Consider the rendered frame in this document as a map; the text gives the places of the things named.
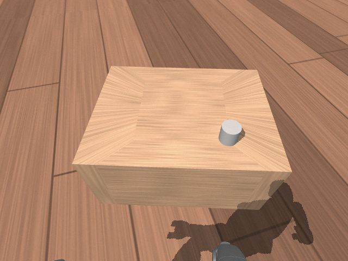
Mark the can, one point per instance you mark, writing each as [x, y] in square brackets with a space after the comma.
[229, 132]

